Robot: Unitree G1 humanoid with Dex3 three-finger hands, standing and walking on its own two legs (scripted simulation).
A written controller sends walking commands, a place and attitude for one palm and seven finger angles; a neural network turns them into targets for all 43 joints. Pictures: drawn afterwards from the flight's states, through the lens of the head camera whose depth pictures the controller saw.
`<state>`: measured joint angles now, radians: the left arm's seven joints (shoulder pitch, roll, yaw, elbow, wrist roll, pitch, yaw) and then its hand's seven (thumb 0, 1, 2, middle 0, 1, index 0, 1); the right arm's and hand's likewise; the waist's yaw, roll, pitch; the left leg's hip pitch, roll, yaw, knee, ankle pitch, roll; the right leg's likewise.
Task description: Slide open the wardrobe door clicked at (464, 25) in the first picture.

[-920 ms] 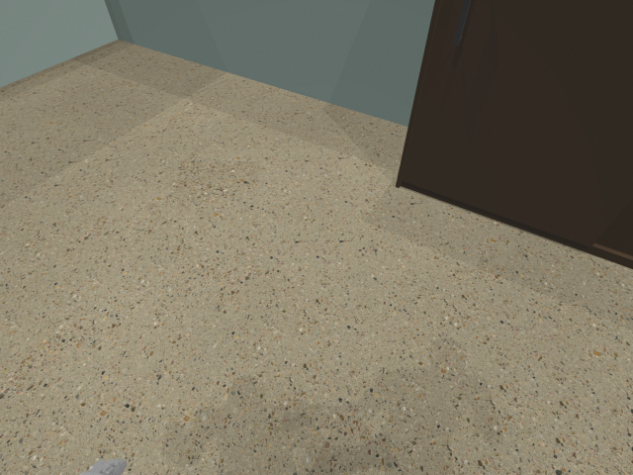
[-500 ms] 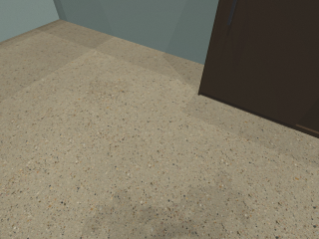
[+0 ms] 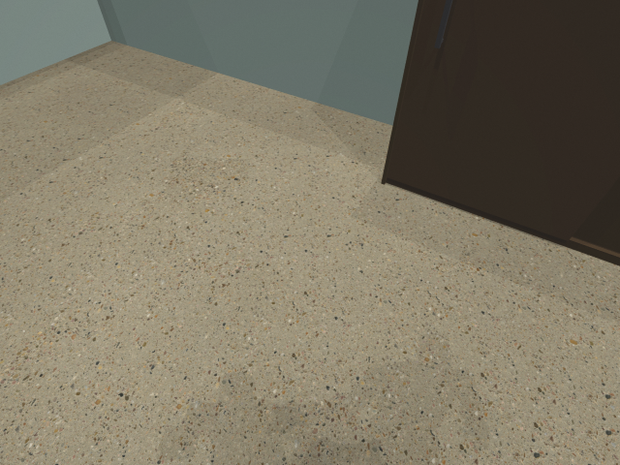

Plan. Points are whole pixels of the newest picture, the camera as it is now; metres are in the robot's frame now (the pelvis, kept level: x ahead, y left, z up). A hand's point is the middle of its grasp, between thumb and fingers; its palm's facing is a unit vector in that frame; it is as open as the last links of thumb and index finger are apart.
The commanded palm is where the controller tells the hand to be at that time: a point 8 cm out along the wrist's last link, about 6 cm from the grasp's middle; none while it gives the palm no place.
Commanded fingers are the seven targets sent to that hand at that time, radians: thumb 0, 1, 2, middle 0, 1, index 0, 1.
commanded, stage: look at it before walking up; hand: left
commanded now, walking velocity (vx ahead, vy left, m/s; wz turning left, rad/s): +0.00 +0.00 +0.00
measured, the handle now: out of the picture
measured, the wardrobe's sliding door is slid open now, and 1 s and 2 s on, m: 0.00 0.00 0.00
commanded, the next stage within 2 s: walk to a spot facing it in 0.52 s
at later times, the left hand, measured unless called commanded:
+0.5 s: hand out of the picture +0.07 +0.25 -0.16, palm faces -0.02 -0.94 -0.34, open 7.4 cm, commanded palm none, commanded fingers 0.00 0.90 0.90 -0.20 -0.30 -0.20 -0.30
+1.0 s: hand out of the picture +0.06 +0.17 -0.19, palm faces -0.02 -0.98 -0.20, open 7.4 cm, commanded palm none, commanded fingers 0.00 0.90 0.90 -0.20 -0.30 -0.20 -0.30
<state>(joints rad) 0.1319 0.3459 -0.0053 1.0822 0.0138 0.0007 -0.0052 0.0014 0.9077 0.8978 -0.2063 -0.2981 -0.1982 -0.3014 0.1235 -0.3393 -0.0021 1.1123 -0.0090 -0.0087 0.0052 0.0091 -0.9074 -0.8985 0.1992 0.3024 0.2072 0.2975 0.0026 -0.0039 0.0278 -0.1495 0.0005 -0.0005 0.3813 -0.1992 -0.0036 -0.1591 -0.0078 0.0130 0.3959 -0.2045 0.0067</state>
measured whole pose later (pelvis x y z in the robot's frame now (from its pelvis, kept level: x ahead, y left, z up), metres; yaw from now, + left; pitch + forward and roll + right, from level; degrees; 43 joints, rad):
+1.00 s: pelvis +0.07 -0.02 -0.02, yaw -4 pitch +0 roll -1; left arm 0.37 0.19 0.03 1.08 0.03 -0.02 -0.02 0.00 0.91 0.90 -0.20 -0.30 -0.20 -0.30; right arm 0.34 -0.22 -0.02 1.12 -0.02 -0.01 0.00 0.01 -0.91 -0.90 0.20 0.30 0.21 0.30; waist 0.01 0.03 0.00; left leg -0.22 0.08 0.06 0.74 -0.47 -0.02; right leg -0.20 0.06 0.04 0.63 -0.43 -0.04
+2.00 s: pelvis +0.47 -0.07 -0.01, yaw -22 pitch +0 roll -1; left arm 0.20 0.17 0.07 1.03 0.02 -0.06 0.01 -0.02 0.95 0.90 -0.21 -0.30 -0.20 -0.30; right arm 0.33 -0.15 -0.05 1.10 -0.02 -0.02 0.01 0.01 -0.91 -0.90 0.19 0.30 0.20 0.30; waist -0.04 0.02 0.05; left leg -0.50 0.16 0.08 1.11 -0.33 -0.03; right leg -0.22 0.00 -0.13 0.47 -0.24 -0.04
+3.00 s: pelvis +0.81 -0.21 +0.00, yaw -29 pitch +0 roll -1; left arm 0.26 0.17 0.05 1.08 0.03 -0.05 0.01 -0.01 0.94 0.90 -0.20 -0.30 -0.20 -0.30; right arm 0.24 -0.18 -0.07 1.06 -0.02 -0.01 0.01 0.01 -0.94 -0.90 0.19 0.30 0.20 0.30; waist 0.00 0.02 0.01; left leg -0.45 0.14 0.11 0.78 -0.30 -0.03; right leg -0.17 -0.04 -0.22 0.41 -0.23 -0.03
